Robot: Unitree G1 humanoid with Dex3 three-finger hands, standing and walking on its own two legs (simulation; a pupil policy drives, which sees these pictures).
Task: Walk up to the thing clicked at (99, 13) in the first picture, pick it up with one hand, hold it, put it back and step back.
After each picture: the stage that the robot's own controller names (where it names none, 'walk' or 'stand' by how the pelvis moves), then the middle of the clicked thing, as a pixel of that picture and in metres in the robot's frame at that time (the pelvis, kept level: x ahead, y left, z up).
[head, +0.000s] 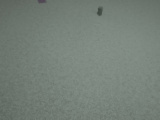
stand; (100, 11) +2.09 -0.27 -0.72
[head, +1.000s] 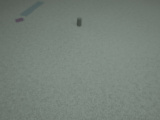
walk; (79, 22) +1.95 +0.14 -0.70
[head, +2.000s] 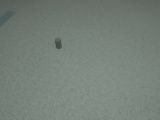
walk; (58, 43) +1.32 +0.33 -0.72
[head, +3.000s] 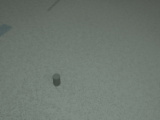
walk; (56, 80) +0.82 +0.22 -0.70
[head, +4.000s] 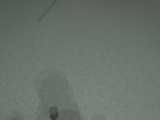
walk; (53, 113) +0.51 +0.15 -0.70
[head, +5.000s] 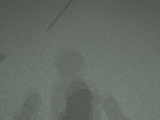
stand; out of the picture +0.33 +0.13 -0.71
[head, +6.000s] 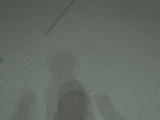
stand; out of the picture +0.32 +0.12 -0.73
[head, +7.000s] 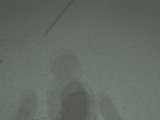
stand; out of the picture +0.32 +0.14 -0.73
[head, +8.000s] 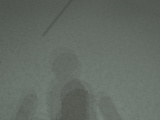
stand; out of the picture +0.31 +0.14 -0.73
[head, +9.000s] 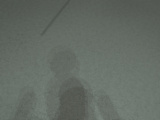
go down; out of the picture +0.31 +0.14 -0.73
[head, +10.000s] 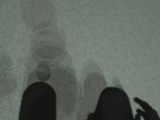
go down; (43, 73) +0.39 +0.15 -0.37
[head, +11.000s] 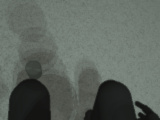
go down; (34, 70) +0.40 +0.17 -0.31
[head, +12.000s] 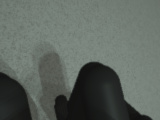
close in; out of the picture +0.39 +0.21 -0.22
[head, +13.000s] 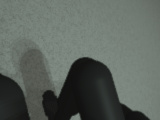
close; out of the picture +0.39 +0.22 -0.22
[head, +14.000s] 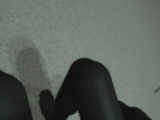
lift; out of the picture +0.37 +0.21 -0.23
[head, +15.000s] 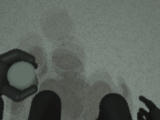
lift; (25, 79) +0.32 +0.18 -0.01
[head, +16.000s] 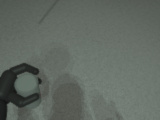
hold; (29, 92) +0.30 +0.17 +0.02
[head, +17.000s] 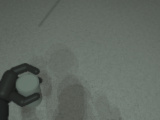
hold; (30, 91) +0.31 +0.17 +0.01
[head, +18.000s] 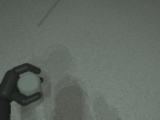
crouch; (31, 91) +0.31 +0.17 +0.01
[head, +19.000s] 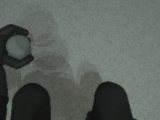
lower; (20, 52) +0.42 +0.18 -0.08
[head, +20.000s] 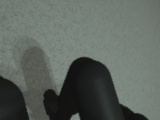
lower; out of the picture +0.42 +0.26 -0.22
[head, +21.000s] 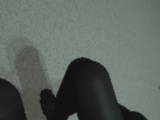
lower; out of the picture +0.41 +0.25 -0.23
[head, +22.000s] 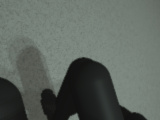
lower; out of the picture +0.41 +0.25 -0.23
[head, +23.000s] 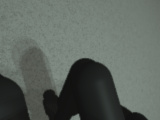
lower; out of the picture +0.39 +0.25 -0.23
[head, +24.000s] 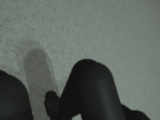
loosen; out of the picture +0.37 +0.21 -0.23
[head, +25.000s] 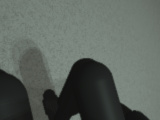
withdraw; out of the picture +0.38 +0.22 -0.23
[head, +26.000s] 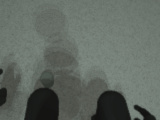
walk; (47, 80) +0.39 +0.16 -0.41
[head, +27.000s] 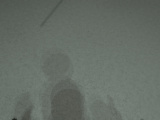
stand; out of the picture +0.31 +0.12 -0.66
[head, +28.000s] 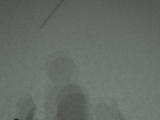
stand; out of the picture +0.32 +0.14 -0.67
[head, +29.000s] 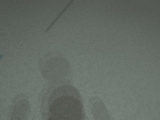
stand; out of the picture +0.33 +0.11 -0.71
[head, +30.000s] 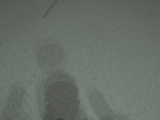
walk; out of the picture +0.36 +0.09 -0.70
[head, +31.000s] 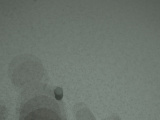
walk; (58, 93) +0.56 +0.11 -0.71
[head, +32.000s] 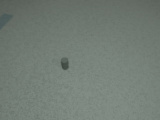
walk; (64, 63) +0.90 +0.19 -0.70
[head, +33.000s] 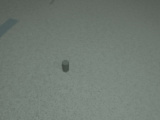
stand; (65, 66) +0.99 +0.15 -0.71
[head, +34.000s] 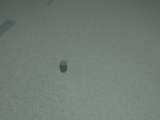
stand; (63, 66) +0.99 +0.16 -0.73
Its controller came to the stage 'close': yes
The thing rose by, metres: 0.73
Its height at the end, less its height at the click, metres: +0.00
